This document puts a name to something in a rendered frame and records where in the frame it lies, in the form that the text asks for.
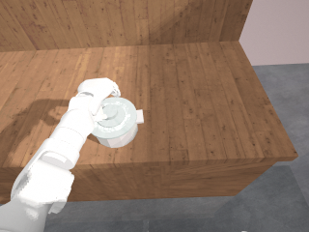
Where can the pot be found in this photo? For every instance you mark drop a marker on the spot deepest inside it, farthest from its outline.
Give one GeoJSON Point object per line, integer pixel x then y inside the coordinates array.
{"type": "Point", "coordinates": [124, 139]}

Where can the knob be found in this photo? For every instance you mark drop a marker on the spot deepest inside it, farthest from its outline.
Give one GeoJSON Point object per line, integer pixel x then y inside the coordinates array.
{"type": "Point", "coordinates": [111, 111]}

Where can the table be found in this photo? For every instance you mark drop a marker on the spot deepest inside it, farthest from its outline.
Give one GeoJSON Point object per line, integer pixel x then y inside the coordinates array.
{"type": "Point", "coordinates": [209, 127]}

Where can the robot left hand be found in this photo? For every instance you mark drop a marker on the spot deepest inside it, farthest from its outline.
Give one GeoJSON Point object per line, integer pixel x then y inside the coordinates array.
{"type": "Point", "coordinates": [103, 87]}

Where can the robot left upper arm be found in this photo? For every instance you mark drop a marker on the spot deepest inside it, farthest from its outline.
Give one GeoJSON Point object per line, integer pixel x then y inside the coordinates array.
{"type": "Point", "coordinates": [44, 190]}

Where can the lid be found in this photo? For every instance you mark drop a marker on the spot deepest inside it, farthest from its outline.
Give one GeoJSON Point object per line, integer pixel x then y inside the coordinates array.
{"type": "Point", "coordinates": [119, 126]}

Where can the left robot forearm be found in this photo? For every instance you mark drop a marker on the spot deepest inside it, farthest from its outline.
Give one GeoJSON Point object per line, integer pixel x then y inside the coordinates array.
{"type": "Point", "coordinates": [64, 144]}

